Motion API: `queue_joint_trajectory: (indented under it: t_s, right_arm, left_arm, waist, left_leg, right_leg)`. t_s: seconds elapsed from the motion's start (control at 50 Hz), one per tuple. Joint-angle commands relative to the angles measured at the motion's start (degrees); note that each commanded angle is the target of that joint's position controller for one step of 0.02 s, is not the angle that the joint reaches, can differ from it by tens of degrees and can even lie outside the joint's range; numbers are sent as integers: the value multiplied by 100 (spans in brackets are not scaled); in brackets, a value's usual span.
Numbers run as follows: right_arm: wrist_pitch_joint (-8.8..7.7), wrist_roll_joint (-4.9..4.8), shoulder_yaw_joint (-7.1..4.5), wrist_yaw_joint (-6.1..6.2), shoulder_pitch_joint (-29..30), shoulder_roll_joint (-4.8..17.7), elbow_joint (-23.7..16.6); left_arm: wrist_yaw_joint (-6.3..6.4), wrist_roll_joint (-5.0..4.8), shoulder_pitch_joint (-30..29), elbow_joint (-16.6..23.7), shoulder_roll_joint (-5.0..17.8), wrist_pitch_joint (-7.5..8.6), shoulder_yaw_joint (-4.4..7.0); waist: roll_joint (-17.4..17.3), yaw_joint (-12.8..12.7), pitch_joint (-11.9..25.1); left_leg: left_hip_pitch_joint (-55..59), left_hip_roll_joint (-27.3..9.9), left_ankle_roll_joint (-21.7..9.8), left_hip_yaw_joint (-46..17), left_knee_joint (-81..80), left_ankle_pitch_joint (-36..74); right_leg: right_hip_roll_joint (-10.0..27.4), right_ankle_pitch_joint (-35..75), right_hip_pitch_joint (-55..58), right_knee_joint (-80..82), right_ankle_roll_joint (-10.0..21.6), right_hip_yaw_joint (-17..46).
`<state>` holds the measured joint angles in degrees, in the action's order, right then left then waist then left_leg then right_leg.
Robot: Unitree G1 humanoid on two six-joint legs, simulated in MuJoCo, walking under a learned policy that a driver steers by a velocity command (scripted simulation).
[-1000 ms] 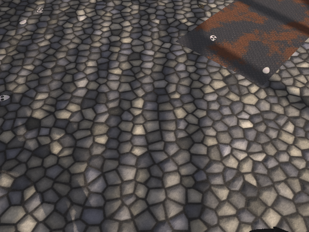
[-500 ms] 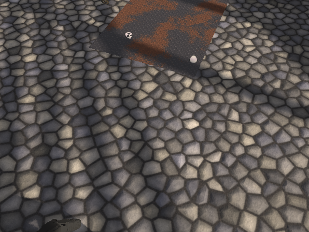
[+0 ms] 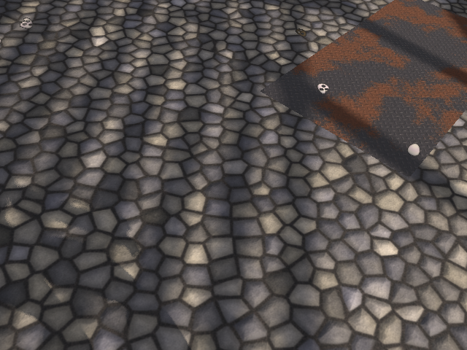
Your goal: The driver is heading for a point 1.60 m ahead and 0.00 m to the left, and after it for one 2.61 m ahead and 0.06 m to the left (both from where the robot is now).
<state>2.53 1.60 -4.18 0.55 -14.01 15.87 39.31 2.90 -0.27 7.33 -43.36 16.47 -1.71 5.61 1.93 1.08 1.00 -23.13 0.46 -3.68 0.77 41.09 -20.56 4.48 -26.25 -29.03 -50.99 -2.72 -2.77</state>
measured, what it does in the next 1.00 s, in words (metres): steps on the spot, turning left: right foot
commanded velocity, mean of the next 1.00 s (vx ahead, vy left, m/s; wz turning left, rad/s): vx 0.00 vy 0.00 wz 0.29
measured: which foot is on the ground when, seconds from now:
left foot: down 0.00-1.00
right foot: up 0.00-0.46, down 0.48-1.00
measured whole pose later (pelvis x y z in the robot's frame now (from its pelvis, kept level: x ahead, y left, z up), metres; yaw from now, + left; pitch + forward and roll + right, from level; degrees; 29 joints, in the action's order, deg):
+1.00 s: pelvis +0.07 -0.01 +0.01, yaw +15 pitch -1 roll +0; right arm 0.3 0.8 -3.4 0.6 -14.3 11.4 38.4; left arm -0.1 0.1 9.5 -44.9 12.5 0.2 2.5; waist 0.1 0.2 -1.3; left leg -13.1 0.8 1.1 -4.7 33.7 -19.9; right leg 0.2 -19.2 -13.6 -33.6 -1.1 2.3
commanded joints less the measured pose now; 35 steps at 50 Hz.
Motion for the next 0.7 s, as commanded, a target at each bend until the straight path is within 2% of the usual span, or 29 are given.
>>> queue_joint_trajectory:
  t_s: [0.02,0.04,0.06,0.1,0.14,0.18,0.26,0.32,0.42,0.46,0.48,0.5,0.52,0.54,0.56,0.6,0.64,0.66,0.68,0.7]
  right_arm:
    - [-260,88,-296,15,-212,1250,-475]
    - [-243,-68,-251,70,120,1082,-544]
    - [-226,-143,-214,118,335,1000,-597]
    - [-200,-143,-158,170,357,860,-669]
    - [-198,-179,-148,200,182,823,-655]
    - [-169,-207,-172,238,24,845,-624]
    - [-85,-185,-255,290,-16,972,-683]
    - [-42,-158,-260,262,45,968,-748]
    - [-20,-146,-176,166,229,814,-799]
    - [-32,-204,-119,143,349,668,-811]
    - [-59,-175,-93,142,123,546,-773]
    - [-107,-32,-17,118,-228,271,-797]
    - [-181,-95,-17,89,-211,290,-874]
    - [-221,-88,-111,100,54,668,-859]
    - [-215,-124,-177,113,324,774,-872]
    - [-138,-97,-169,98,247,583,-777]
    - [-141,-130,-46,41,103,162,-620]
    - [-160,-137,-24,22,50,51,-549]
    - [-169,-124,-21,3,27,17,-495]
    - [-167,-80,-32,-11,61,74,-494]
  left_arm:
    - [133,33,-828,732,642,107,160]
    - [206,111,-644,540,638,72,188]
    - [222,176,-422,447,620,53,195]
    - [150,153,-243,419,485,68,170]
    - [105,130,-274,458,373,94,125]
    - [87,128,-453,551,296,124,76]
    - [14,81,-767,656,281,210,27]
    - [-57,48,-713,603,354,262,11]
    - [-216,30,-510,548,328,361,-43]
    - [-280,54,-202,474,290,397,-51]
    - [-276,122,-46,468,484,396,0]
    - [-251,231,107,506,894,373,78]
    - [-254,283,-11,391,729,328,22]
    - [-260,233,-104,477,430,333,-55]
    - [-236,182,-128,466,438,327,-51]
    - [-198,104,-391,516,491,306,-72]
    - [-207,114,-538,506,456,238,-99]
    - [-222,103,-495,478,386,209,-126]
    - [-240,88,-379,435,299,200,-161]
    - [-267,93,-189,380,219,226,-190]
  waist:
    - [-1259,141,-181]
    - [-943,5,-103]
    - [-921,-121,23]
    - [-780,-196,308]
    - [-742,-125,412]
    - [-831,-29,412]
    - [-1032,117,385]
    - [-1089,147,426]
    - [-1097,77,538]
    - [-995,-181,505]
    - [-796,-141,588]
    - [399,97,868]
    - [1350,223,746]
    - [1072,-16,594]
    - [889,-103,525]
    - [686,15,431]
    - [655,77,308]
    - [660,99,318]
    - [638,109,332]
    - [574,67,364]
  left_leg:
    - [1215,-1770,-1108,-3148,-2592,517]
    - [1215,-1538,-791,-2730,-2442,542]
    - [1040,-1360,-646,-2431,-2324,863]
    - [931,-1103,-586,-2103,-2202,1254]
    - [1119,-1026,-624,-2033,-2120,1557]
    - [1431,-977,-638,-2096,-2048,1632]
    - [1621,-965,-668,-2480,-1980,1322]
    - [1478,-1022,-812,-2675,-1893,1394]
    - [1124,-907,-906,-2730,-1547,2625]
    - [890,-680,-657,-2614,-1402,2580]
    - [590,-494,-385,-2500,-1244,1935]
    - [7,130,-18,-1878,-356,382]
    - [-512,431,318,-1316,-199,-961]
    - [-613,213,549,-1181,139,-1196]
    - [-673,153,669,-1057,392,-1052]
    - [-381,-44,857,-888,514,-815]
    - [335,-42,839,-557,-184,-363]
    - [683,7,795,-409,-710,126]
    - [1045,63,745,-319,-1262,655]
    - [1343,17,702,-396,-1467,1057]
  right_leg:
    - [-318,-166,-2272,-1834,144,857]
    - [-215,358,-2194,-1838,116,874]
    - [-207,828,-1905,-1842,47,862]
    - [-318,1359,-1468,-1990,-47,812]
    - [-387,1540,-1415,-1727,-115,829]
    - [-417,1580,-1508,-1121,-188,878]
    - [-491,1491,-1297,53,-240,1004]
    - [-517,1214,-863,458,-180,997]
    - [-590,879,390,1252,-31,725]
    - [-510,1942,1348,2595,159,609]
    - [-111,2586,2034,2772,324,863]
    - [846,4014,2819,2683,794,1822]
    - [1415,4261,2660,2858,1651,2589]
    - [1494,3677,2502,3047,1866,2773]
    - [1315,3243,2514,3036,1752,2658]
    - [1023,2911,2152,3018,1477,2229]
    - [593,2932,1646,2979,1249,1624]
    - [454,2856,1568,2906,1174,1434]
    - [347,2722,1516,2834,1072,1311]
    - [279,2544,1480,2781,915,1274]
